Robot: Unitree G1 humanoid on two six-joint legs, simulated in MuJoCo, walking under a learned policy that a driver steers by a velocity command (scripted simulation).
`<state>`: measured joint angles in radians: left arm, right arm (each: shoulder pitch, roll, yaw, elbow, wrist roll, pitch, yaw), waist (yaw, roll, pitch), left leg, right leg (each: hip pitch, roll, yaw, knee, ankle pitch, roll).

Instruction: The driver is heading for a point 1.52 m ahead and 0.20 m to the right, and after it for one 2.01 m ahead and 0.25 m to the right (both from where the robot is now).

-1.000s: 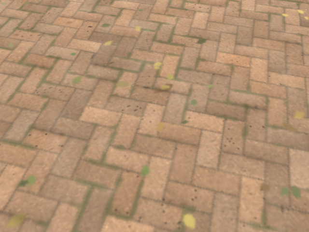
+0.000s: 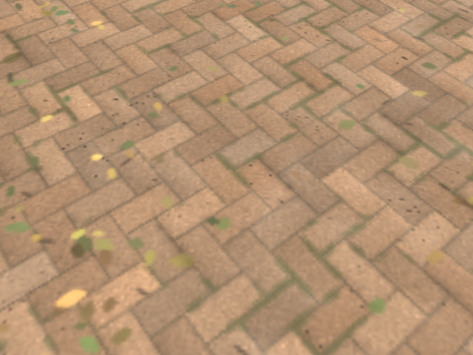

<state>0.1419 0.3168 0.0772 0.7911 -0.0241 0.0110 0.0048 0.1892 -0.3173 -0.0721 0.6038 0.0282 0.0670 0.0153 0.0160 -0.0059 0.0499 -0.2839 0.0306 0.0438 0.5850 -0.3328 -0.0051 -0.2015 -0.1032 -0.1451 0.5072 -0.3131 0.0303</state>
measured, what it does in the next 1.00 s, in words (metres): walks ahead: left foot, then right foot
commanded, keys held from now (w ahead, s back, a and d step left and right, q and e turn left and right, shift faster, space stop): w+q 0.06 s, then w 0.52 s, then no key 0.40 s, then w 0.02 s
